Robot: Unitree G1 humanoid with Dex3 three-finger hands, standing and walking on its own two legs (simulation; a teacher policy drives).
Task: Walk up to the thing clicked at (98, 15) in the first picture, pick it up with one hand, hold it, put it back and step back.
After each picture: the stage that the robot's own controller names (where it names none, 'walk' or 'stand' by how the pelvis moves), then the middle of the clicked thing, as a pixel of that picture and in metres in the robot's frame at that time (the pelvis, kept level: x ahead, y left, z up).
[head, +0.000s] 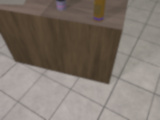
stand; (99, 1) +0.95 -0.10 +0.00
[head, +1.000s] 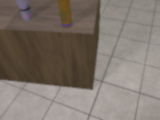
walk; (64, 7) +0.86 +0.15 +0.02
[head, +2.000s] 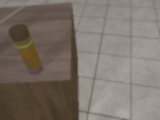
walk; (28, 52) +0.52 +0.26 +0.01
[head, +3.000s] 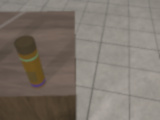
stand; (32, 64) +0.46 +0.22 +0.00
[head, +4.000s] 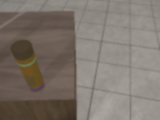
stand; (30, 69) +0.44 +0.22 -0.01
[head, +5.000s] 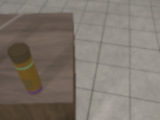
stand; (27, 72) +0.43 +0.23 -0.01
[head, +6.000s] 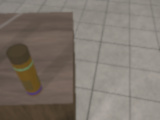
stand; (27, 73) +0.42 +0.23 -0.01
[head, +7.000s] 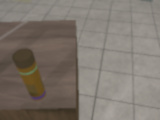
rise first; (31, 77) +0.41 +0.23 -0.01
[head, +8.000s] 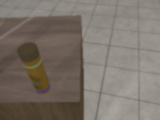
go down; (36, 71) +0.43 +0.22 +0.00
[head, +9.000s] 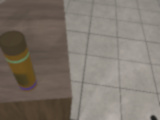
go down; (21, 65) +0.42 +0.21 +0.03
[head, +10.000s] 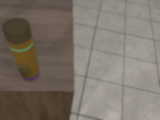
approach; (24, 55) +0.43 +0.20 +0.04
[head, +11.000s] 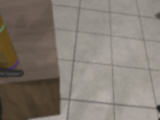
close; out of the picture +0.45 +0.22 +0.08
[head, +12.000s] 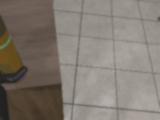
lift; (4, 53) +0.41 +0.21 +0.08
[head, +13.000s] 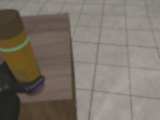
lift; (21, 59) +0.33 +0.17 +0.19
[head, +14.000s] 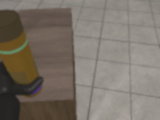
hold; (19, 61) +0.32 +0.18 +0.18
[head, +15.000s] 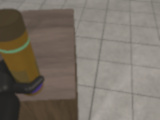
hold; (21, 60) +0.32 +0.18 +0.18
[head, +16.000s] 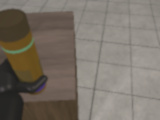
crouch; (25, 59) +0.32 +0.16 +0.19
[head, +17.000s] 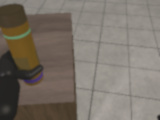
crouch; (23, 49) +0.39 +0.18 +0.16
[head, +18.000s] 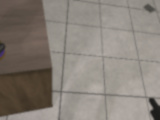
lower; out of the picture +0.48 +0.23 +0.09
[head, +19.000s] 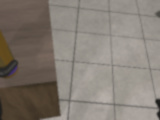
lower; out of the picture +0.44 +0.22 +0.08
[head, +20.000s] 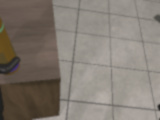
lower; out of the picture +0.44 +0.22 +0.08
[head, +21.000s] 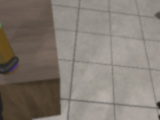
lower; out of the picture +0.44 +0.23 +0.08
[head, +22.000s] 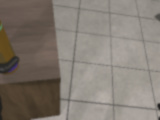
loosen; out of the picture +0.44 +0.23 +0.08
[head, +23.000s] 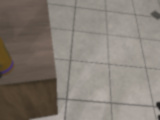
withdraw; out of the picture +0.44 +0.23 +0.08
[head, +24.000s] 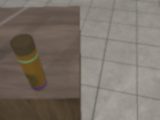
sink last; (32, 66) +0.42 +0.22 +0.04
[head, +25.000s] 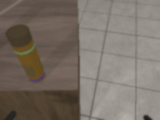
stand; (29, 58) +0.44 +0.22 +0.04
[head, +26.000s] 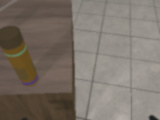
stand; (21, 60) +0.43 +0.24 +0.05
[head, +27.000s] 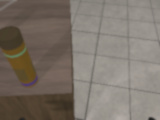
stand; (20, 61) +0.42 +0.23 +0.06
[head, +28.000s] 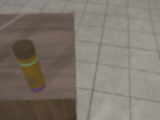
stand; (31, 69) +0.44 +0.22 +0.00
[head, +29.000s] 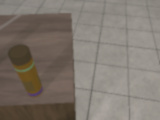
stand; (28, 74) +0.42 +0.23 -0.01
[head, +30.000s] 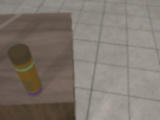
stand; (28, 73) +0.42 +0.23 -0.01
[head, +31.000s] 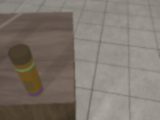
walk; (28, 73) +0.42 +0.23 -0.01
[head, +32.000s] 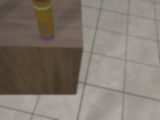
walk; (44, 16) +0.62 +0.18 +0.01
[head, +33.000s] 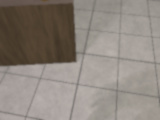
walk; out of the picture +0.98 +0.27 +0.03
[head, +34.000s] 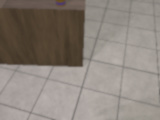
stand; out of the picture +1.07 +0.19 +0.02
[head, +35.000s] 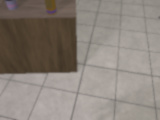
stand; out of the picture +1.04 +0.21 -0.01
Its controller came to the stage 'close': yes
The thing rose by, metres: 0.21
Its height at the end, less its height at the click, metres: +0.00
